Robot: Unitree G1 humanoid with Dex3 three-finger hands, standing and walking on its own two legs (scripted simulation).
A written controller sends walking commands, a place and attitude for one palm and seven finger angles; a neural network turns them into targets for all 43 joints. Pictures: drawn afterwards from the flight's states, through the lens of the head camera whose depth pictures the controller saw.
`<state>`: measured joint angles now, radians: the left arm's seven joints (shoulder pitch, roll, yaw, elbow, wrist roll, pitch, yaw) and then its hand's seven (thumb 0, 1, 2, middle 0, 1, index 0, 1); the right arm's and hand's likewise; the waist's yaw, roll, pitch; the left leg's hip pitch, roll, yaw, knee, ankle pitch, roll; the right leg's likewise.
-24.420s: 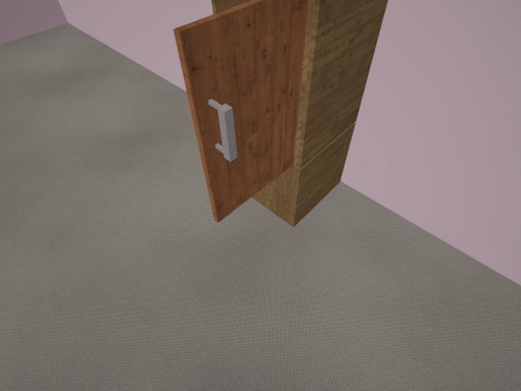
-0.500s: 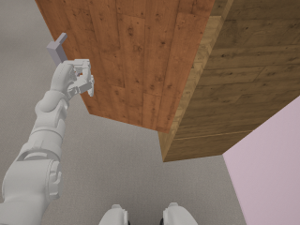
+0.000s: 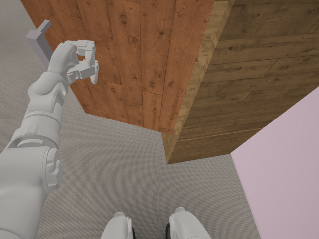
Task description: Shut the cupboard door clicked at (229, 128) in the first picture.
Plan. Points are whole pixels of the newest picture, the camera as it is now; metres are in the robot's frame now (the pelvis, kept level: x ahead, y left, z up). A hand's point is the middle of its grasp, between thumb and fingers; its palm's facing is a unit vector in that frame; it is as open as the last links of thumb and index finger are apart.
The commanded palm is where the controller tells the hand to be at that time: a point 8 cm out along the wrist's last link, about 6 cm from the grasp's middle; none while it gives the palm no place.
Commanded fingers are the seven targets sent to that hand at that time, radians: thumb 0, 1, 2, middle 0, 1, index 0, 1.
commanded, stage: push the door shut along its arc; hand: left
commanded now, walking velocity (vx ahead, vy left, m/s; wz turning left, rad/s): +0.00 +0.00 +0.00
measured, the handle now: (54, 54) +0.56 +0.21 +0.09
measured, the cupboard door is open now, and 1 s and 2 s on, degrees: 65 52 52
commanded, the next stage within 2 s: pull the fist back off the door in 0.32 s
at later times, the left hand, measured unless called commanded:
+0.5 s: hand (104, 52) +0.55 +0.09 +0.09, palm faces -0.27 -0.96 +0.07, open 3.4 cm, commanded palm +0.55 +0.11 +0.09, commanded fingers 0.00 0.90 0.90 -1.30 -1.50 -1.30 -1.50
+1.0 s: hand (106, 64) +0.52 +0.08 +0.09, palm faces +0.05 -1.00 -0.03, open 3.1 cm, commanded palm +0.47 +0.12 +0.09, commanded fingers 0.00 0.90 0.90 -1.30 -1.50 -1.30 -1.50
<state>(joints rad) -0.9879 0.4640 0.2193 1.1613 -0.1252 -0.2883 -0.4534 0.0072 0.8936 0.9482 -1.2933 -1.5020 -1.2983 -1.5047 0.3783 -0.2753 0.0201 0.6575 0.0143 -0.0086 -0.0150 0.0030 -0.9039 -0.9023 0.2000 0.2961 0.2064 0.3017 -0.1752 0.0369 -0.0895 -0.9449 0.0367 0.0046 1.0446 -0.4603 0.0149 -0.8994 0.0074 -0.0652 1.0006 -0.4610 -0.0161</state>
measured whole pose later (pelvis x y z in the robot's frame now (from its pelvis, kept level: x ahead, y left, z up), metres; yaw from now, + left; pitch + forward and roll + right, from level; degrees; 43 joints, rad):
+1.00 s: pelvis +0.02 +0.00 +0.01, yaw -2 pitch +20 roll -1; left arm -0.83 0.23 0.26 1.07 -0.03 -0.42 0.10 0.02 0.90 0.91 -1.29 -1.50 -1.30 -1.50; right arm 0.46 -0.25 -0.02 0.64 -0.04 0.04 0.09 0.00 -0.91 -0.90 0.20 0.30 0.21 0.30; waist -0.15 0.05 -0.13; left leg -0.84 0.05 0.04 0.96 -0.46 0.01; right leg -0.82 0.02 -0.03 0.93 -0.45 -0.02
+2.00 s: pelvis +0.02 -0.01 +0.06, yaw +0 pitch +3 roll +0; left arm -0.06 0.22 0.09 0.19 -0.14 -0.15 -0.02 0.02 0.90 0.90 -1.23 -1.43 -1.23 -1.43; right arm 0.23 -0.25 0.00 0.58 0.05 -0.01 -0.05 0.01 -0.91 -0.90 0.20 0.30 0.20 0.30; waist -0.01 0.04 -0.06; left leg -0.36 0.02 0.04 0.64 -0.34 0.00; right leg -0.35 0.00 -0.03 0.65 -0.36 -0.02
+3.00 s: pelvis +0.03 +0.00 +0.08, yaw +1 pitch -4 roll +0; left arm 0.45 0.34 0.34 -0.38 -0.07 -0.06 0.10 0.02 0.89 0.90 -0.21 -0.31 -0.22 -0.31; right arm 0.20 -0.22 0.02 0.63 0.01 -0.09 -0.08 0.01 -0.90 -0.90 0.20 0.30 0.20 0.30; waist 0.07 0.06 0.01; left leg -0.10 0.00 0.03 0.43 -0.26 0.02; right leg -0.07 -0.01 -0.04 0.40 -0.26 0.00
